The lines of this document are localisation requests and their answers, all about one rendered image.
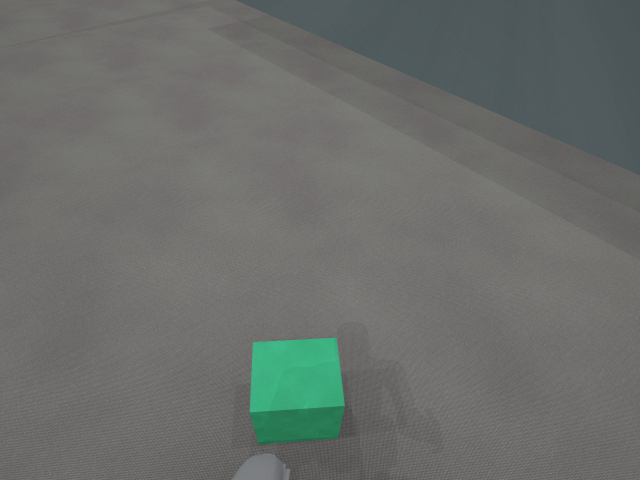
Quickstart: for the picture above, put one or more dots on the carton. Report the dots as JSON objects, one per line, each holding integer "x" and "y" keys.
{"x": 296, "y": 390}

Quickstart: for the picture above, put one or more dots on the left robot thigh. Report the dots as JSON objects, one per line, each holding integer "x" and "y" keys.
{"x": 262, "y": 468}

